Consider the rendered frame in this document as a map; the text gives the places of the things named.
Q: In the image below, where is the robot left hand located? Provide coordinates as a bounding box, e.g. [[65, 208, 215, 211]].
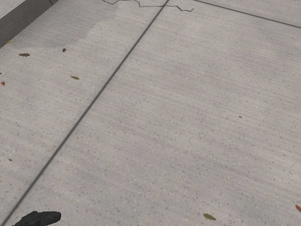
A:
[[12, 211, 61, 226]]

